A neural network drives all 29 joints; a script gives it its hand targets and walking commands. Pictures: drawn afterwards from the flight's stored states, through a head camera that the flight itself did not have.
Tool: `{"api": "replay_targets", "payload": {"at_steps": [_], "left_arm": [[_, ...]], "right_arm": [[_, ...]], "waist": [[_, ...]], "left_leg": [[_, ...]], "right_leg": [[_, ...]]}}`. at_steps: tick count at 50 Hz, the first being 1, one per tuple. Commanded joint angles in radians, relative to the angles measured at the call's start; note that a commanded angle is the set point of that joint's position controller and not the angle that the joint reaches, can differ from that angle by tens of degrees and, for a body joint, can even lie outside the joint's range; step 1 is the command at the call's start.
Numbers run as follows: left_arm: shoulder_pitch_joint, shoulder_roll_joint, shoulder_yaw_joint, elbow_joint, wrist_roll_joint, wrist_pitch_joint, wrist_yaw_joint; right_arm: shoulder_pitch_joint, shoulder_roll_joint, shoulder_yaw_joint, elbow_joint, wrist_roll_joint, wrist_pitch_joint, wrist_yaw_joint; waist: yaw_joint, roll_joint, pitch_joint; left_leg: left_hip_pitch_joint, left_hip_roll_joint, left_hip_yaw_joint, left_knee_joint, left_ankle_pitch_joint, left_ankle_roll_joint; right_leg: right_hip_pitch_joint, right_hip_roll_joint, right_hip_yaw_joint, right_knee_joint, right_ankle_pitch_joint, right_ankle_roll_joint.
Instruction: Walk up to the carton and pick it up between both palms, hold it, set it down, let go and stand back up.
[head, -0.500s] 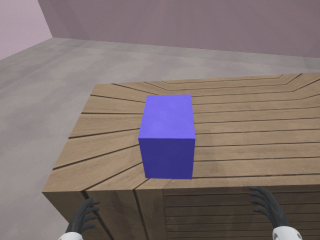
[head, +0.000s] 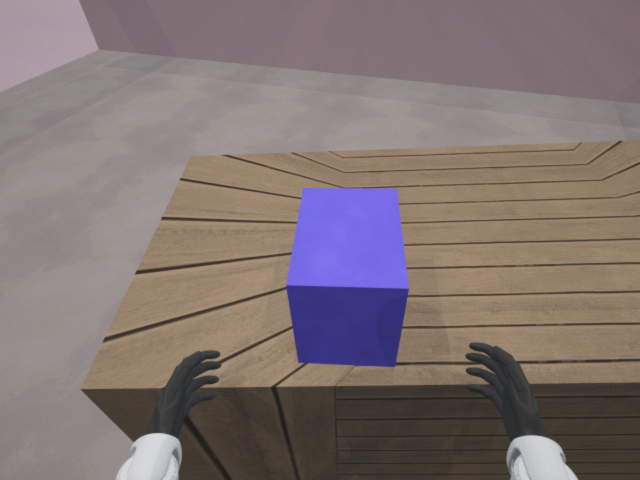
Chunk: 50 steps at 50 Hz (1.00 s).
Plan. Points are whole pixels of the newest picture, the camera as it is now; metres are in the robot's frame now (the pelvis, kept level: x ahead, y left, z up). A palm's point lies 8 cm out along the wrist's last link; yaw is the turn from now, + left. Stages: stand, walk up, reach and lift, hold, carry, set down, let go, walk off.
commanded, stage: reach and lift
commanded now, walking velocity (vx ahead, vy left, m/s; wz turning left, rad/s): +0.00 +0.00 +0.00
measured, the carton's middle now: (347, 275) +0.46 -0.02 -0.02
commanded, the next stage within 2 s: none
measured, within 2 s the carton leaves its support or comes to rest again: neither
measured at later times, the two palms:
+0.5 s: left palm (183, 365) +0.26 +0.19 +0.05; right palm (515, 385) +0.23 -0.20 +0.04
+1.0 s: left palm (196, 281) +0.34 +0.18 +0.11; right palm (489, 289) +0.33 -0.19 +0.08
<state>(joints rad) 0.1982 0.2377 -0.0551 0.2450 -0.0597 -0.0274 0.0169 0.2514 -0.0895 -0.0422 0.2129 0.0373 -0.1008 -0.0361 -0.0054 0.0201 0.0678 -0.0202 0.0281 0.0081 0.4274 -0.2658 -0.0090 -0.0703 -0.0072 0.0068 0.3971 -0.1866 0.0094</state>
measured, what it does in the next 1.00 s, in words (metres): stands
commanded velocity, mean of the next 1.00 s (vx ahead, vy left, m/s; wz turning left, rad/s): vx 0.00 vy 0.00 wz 0.00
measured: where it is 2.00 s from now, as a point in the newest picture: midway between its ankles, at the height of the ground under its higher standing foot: outside the picture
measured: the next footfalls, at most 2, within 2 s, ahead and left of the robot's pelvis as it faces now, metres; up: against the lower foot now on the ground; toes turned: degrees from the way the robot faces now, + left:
none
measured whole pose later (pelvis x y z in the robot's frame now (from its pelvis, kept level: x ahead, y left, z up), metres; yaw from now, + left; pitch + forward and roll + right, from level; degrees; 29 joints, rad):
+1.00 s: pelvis +0.02 +0.01 +0.00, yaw +0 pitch -5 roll -1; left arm -0.29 0.21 -0.06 0.18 -0.13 0.32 0.08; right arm -0.24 -0.17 -0.07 0.35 0.15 0.07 -0.10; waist 0.00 0.02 0.06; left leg -0.05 0.03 0.01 0.41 -0.28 -0.01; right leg -0.07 -0.01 0.01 0.33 -0.17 0.02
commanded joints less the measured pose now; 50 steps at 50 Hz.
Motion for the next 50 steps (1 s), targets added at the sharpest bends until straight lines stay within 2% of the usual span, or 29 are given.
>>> {"api": "replay_targets", "payload": {"at_steps": [1, 4, 6, 8, 10, 11, 12, 13, 16, 21, 22, 23, 26, 27, 29, 30, 32, 34, 37, 38, 39, 40, 42, 43, 45, 46, 48, 49, 50], "left_arm": [[0.043, -0.033, -0.046, -0.34, -0.145, -0.093, 0.031], [0.045, -0.019, -0.039, -0.328, -0.133, -0.096, 0.029], [0.059, -0.035, -0.061, -0.319, -0.141, -0.089, 0.022], [0.0, -0.03, -0.045, -0.328, -0.146, -0.074, 0.034], [-0.064, -0.022, -0.064, -0.386, -0.163, -0.073, 0.051], [-0.105, -0.023, -0.059, -0.369, -0.163, -0.062, 0.052], [-0.127, -0.022, -0.075, -0.383, -0.175, -0.053, 0.06], [-0.115, -0.019, -0.063, -0.396, -0.163, -0.052, 0.062], [-0.169, -0.027, -0.095, -0.397, -0.174, 0.005, 0.065], [-0.46, -0.018, -0.087, -0.287, -0.203, 0.072, 0.089], [-0.413, -0.038, -0.079, -0.267, -0.185, 0.085, 0.09], [-0.404, -0.043, -0.065, -0.275, -0.182, 0.109, 0.091], [-0.445, -0.056, -0.037, -0.255, -0.156, 0.169, 0.092], [-0.553, -0.057, -0.048, -0.164, -0.137, 0.192, 0.086], [-0.435, -0.096, 0.006, -0.073, -0.097, 0.233, 0.06], [-0.444, -0.089, 0.02, -0.112, -0.096, 0.245, 0.054], [-0.576, -0.08, 0.026, -0.117, -0.08, 0.289, 0.06], [-0.619, -0.064, 0.071, -0.073, -0.074, 0.311, 0.048], [-0.704, -0.034, 0.076, -0.204, -0.086, 0.303, 0.049], [-0.687, -0.053, 0.091, -0.221, -0.076, 0.298, 0.056], [-0.75, -0.033, 0.082, -0.255, -0.083, 0.289, 0.063], [-0.723, -0.034, 0.104, -0.223, -0.072, 0.277, 0.068], [-0.684, -0.06, 0.088, -0.256, -0.076, 0.293, 0.069], [-0.729, -0.038, 0.097, -0.184, -0.076, 0.309, 0.058], [-0.8, -0.051, 0.092, -0.092, -0.082, 0.318, 0.05], [-0.817, -0.055, 0.082, -0.129, -0.071, 0.318, 0.052], [-1.007, -0.046, 0.059, -0.029, -0.091, 0.337, 0.068], [-0.948, -0.048, 0.074, -0.006, -0.083, 0.341, 0.068], [-0.978, -0.05, 0.064, 0.025, -0.096, 0.333, 0.069]], "right_arm": [[0.073, -0.034, 0.063, -0.239, 0.083, -0.096, -0.021], [0.061, -0.042, 0.067, -0.28, 0.076, -0.122, -0.027], [0.079, -0.08, 0.057, -0.268, 0.06, -0.114, -0.031], [0.004, -0.054, 0.059, -0.246, 0.074, -0.098, -0.027], [-0.043, -0.085, -0.001, -0.288, 0.06, -0.088, -0.021], [-0.073, -0.065, 0.018, -0.283, 0.067, -0.08, -0.022], [-0.079, -0.095, -0.02, -0.262, 0.053, -0.063, -0.022], [-0.062, -0.077, 0.009, -0.262, 0.063, -0.057, -0.024], [-0.104, -0.124, -0.043, -0.25, 0.067, -0.013, -0.028], [-0.393, -0.095, -0.03, -0.291, 0.064, 0.056, -0.03], [-0.323, -0.112, -0.052, -0.243, 0.08, 0.064, -0.023], [-0.345, -0.118, -0.036, -0.264, 0.098, 0.071, -0.029], [-0.36, -0.129, -0.06, -0.175, 0.112, 0.102, -0.025], [-0.452, -0.144, -0.084, -0.092, 0.113, 0.123, -0.031], [-0.39, -0.117, -0.038, -0.086, 0.113, 0.134, -0.04], [-0.415, -0.141, -0.034, -0.102, 0.121, 0.137, -0.049], [-0.538, -0.175, -0.055, -0.063, 0.145, 0.143, -0.046], [-0.597, -0.161, -0.055, -0.07, 0.133, 0.152, -0.064], [-0.645, -0.157, -0.054, -0.122, 0.164, 0.129, -0.078], [-0.667, -0.16, -0.046, -0.138, 0.158, 0.123, -0.075], [-0.703, -0.179, -0.062, -0.133, 0.174, 0.118, -0.07], [-0.695, -0.147, -0.058, -0.148, 0.157, 0.105, -0.075], [-0.684, -0.199, -0.058, -0.129, 0.172, 0.104, -0.087], [-0.745, -0.205, -0.059, -0.101, 0.165, 0.125, -0.089], [-0.783, -0.159, -0.054, 0.051, 0.153, 0.149, -0.088], [-0.784, -0.184, -0.067, 0.026, 0.141, 0.153, -0.078], [-0.957, -0.209, -0.116, 0.151, 0.131, 0.176, -0.076], [-0.919, -0.205, -0.089, 0.145, 0.147, 0.186, -0.079], [-0.959, -0.2, -0.101, 0.162, 0.142, 0.184, -0.074]], "waist": [[0.03, 0.003, -0.118], [0.031, -0.015, -0.136], [0.002, -0.029, -0.101], [0.046, -0.004, -0.092], [0.006, 0.008, -0.121], [0.025, 0.035, -0.131], [0.003, 0.013, -0.13], [0.014, 0.036, -0.136], [-0.027, 0.025, -0.063], [0.001, 0.016, -0.077], [-0.015, 0.01, -0.056], [0.011, 0.005, -0.072], [0.003, 0.026, -0.113], [-0.026, 0.016, -0.077], [-0.003, -0.018, -0.05], [-0.001, -0.009, -0.079], [0.0, 0.025, -0.136], [-0.002, -0.011, -0.122], [-0.015, -0.013, -0.256], [0.004, -0.003, -0.263], [-0.015, 0.007, -0.304], [0.007, -0.02, -0.301], [-0.016, 0.0, -0.292], [-0.002, -0.019, -0.3], [-0.019, 0.001, -0.257], [-0.022, 0.033, -0.255], [-0.054, 0.013, -0.233], [-0.04, -0.032, -0.215], [-0.052, 0.005, -0.233]], "left_leg": [[-0.095, -0.039, 0.024, -0.135, 0.284, -0.03], [-0.075, -0.041, 0.014, -0.12, 0.296, -0.031], [-0.035, -0.032, 0.002, -0.128, 0.311, -0.043], [-0.089, -0.039, 0.017, -0.129, 0.281, -0.038], [-0.119, -0.029, 0.012, -0.15, 0.199, -0.041], [-0.108, -0.036, 0.015, -0.164, 0.204, -0.04], [-0.121, -0.027, 0.018, -0.154, 0.2, -0.037], [-0.124, -0.028, 0.013, -0.16, 0.181, -0.036], [-0.134, -0.018, 0.008, -0.181, 0.173, -0.046], [-0.317, -0.019, 0.022, -0.19, -0.034, -0.012], [-0.292, -0.013, 0.012, -0.197, -0.031, -0.011], [-0.275, -0.02, 0.025, -0.183, 0.017, -0.012], [-0.242, -0.017, 0.026, -0.198, 0.042, -0.018], [-0.279, -0.035, 0.025, -0.193, -0.035, -0.011], [-0.245, -0.034, 0.019, -0.194, 0.046, -0.007], [-0.179, -0.033, 0.014, -0.183, 0.146, -0.013], [-0.191, -0.039, 0.024, -0.167, 0.177, -0.028], [-0.218, -0.044, 0.022, -0.158, 0.182, -0.017], [-0.159, -0.053, 0.026, -0.11, 0.339, -0.019], [-0.148, -0.048, 0.02, -0.113, 0.346, -0.025], [-0.126, -0.044, 0.019, -0.104, 0.357, -0.028], [-0.159, -0.049, 0.018, -0.095, 0.377, -0.028], [-0.097, -0.042, 0.017, -0.101, 0.393, -0.036], [-0.102, -0.045, 0.021, -0.094, 0.403, -0.031], [-0.155, -0.048, 0.015, -0.117, 0.299, -0.026], [-0.116, -0.031, 0.005, -0.137, 0.282, -0.034], [-0.186, -0.023, -0.002, -0.144, 0.161, -0.034], [-0.193, -0.019, -0.005, -0.148, 0.157, -0.024], [-0.188, -0.019, -0.008, -0.154, 0.175, -0.03]], "right_leg": [[0.144, 0.045, -0.023, -0.067, 0.224, -0.021], [0.121, 0.047, -0.027, -0.075, 0.219, -0.02], [0.104, 0.041, -0.023, -0.101, 0.219, -0.021], [0.097, 0.041, -0.016, -0.092, 0.191, -0.027], [0.099, 0.046, -0.026, -0.087, 0.113, -0.034], [0.105, 0.04, -0.023, -0.1, 0.104, -0.037], [0.083, 0.049, -0.026, -0.088, 0.106, -0.036], [0.101, 0.037, -0.012, -0.088, 0.1, -0.043], [0.086, 0.045, -0.029, -0.094, 0.097, -0.031], [0.081, 0.014, 0.012, -0.066, -0.055, -0.032], [0.089, 0.017, 0.006, -0.071, -0.023, -0.033], [0.087, 0.02, 0.009, -0.068, 0.016, -0.027], [0.122, 0.024, -0.003, -0.074, 0.058, -0.031], [0.088, 0.02, 0.007, -0.074, -0.012, -0.027], [0.12, 0.022, -0.002, -0.094, 0.067, -0.02], [0.137, 0.023, 0.009, -0.096, 0.166, -0.018], [0.102, 0.04, -0.002, -0.083, 0.179, -0.027], [0.121, 0.036, 0.005, -0.083, 0.198, -0.007], [0.144, 0.047, -0.002, -0.055, 0.322, 0.005], [0.157, 0.059, -0.017, -0.052, 0.334, 0.003], [0.125, 0.059, -0.015, -0.054, 0.326, 0.007], [0.134, 0.058, -0.017, -0.039, 0.34, 0.01], [0.15, 0.065, -0.026, -0.051, 0.374, 0.001], [0.145, 0.06, -0.011, -0.055, 0.388, 0.003], [0.118, 0.05, -0.019, -0.073, 0.291, -0.003], [0.104, 0.061, -0.031, -0.081, 0.251, -0.012], [0.024, 0.064, -0.036, -0.085, 0.126, -0.021], [0.055, 0.055, -0.025, -0.09, 0.161, -0.013], [0.038, 0.056, -0.03, -0.087, 0.165, -0.017]]}}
